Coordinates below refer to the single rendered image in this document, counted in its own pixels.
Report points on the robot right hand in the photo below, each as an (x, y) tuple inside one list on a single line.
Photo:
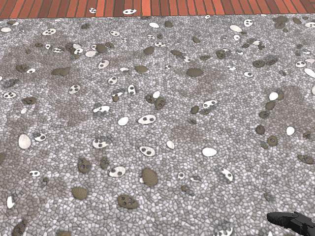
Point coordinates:
[(296, 221)]

